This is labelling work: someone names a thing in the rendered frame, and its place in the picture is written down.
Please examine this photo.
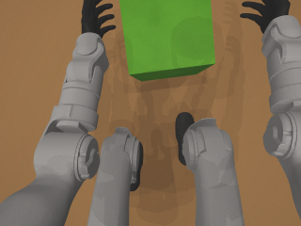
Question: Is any left robot foot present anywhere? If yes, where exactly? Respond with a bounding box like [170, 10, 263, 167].
[130, 142, 144, 191]

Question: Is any right robot upper arm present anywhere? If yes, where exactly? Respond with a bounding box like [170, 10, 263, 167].
[262, 110, 301, 220]

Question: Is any robot foot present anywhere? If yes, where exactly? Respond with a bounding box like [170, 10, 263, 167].
[175, 112, 195, 166]
[130, 142, 144, 191]

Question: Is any right robot foot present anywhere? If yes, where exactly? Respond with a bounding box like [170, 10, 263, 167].
[175, 112, 195, 166]

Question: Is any left robot upper arm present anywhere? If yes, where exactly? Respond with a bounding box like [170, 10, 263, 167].
[0, 132, 101, 226]

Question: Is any robot left forearm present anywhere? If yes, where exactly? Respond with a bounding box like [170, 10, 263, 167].
[33, 32, 109, 170]

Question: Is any carton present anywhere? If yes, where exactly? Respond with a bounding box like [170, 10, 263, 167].
[119, 0, 215, 82]

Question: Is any left robot hand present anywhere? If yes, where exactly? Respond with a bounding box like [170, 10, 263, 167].
[81, 0, 116, 38]

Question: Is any robot right forearm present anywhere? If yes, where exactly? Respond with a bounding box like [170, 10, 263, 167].
[261, 15, 301, 115]

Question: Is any right robot hand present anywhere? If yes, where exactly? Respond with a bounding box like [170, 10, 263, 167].
[240, 0, 291, 34]

